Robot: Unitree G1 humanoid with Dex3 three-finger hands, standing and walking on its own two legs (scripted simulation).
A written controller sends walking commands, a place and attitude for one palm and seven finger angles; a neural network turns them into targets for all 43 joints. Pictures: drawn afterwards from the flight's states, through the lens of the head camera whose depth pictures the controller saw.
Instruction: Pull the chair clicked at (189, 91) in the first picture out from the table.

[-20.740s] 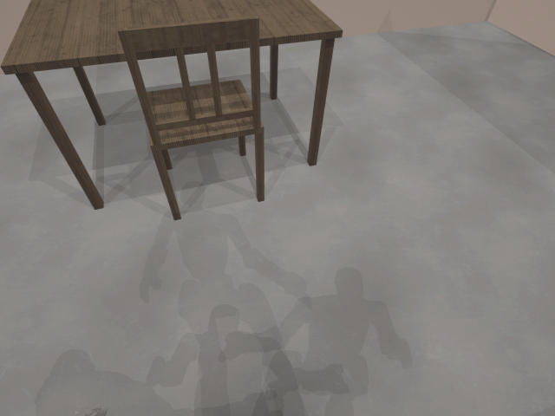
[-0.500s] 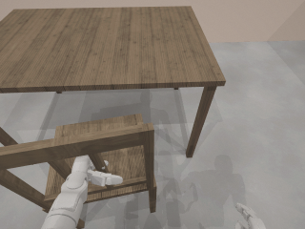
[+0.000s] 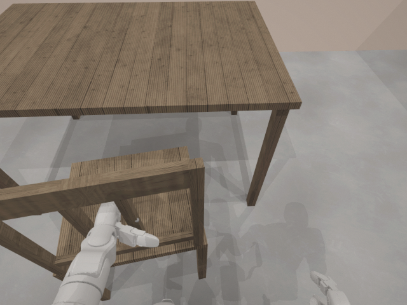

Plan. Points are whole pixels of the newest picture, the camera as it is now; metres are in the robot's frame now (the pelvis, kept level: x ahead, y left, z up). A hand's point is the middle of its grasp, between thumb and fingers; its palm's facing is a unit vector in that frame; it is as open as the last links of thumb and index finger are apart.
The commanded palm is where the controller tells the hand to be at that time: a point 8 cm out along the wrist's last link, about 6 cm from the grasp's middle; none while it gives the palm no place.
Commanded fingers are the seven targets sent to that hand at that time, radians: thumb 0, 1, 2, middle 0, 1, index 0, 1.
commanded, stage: draw the fingers out of the gap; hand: left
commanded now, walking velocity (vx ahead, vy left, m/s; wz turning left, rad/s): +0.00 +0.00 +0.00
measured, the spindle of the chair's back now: (90, 231) +0.29 +0.26 -0.07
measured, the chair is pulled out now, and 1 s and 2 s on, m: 0.20 0.20 0.19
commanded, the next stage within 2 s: draw the hand back to the body in 0.68 s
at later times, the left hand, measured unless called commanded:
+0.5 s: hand (127, 264) +0.22 +0.16 -0.04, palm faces +0.06 -0.98 -0.17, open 17.5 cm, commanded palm +0.19 +0.21 -0.01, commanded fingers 0.00 -0.55 0.20 0.00 0.00 0.00 0.00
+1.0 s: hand (115, 271) +0.19 +0.16 +0.03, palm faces +0.08 -1.00 -0.05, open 17.5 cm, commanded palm +0.15 +0.22 +0.03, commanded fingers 0.00 -0.55 0.20 0.00 0.00 0.00 0.00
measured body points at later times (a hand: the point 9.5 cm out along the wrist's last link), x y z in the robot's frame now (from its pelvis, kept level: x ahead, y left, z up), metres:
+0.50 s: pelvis +0.01 -0.01 +0.00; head +0.04 -0.01 +0.44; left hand +0.21 +0.21 -0.03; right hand +0.20 -0.24 -0.07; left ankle +0.03 +0.12 -0.69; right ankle +0.01 -0.12 -0.69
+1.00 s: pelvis +0.00 -0.01 -0.03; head +0.04 +0.00 +0.41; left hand +0.18 +0.21 +0.03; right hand +0.19 -0.24 -0.10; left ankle +0.03 +0.12 -0.69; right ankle +0.01 -0.12 -0.69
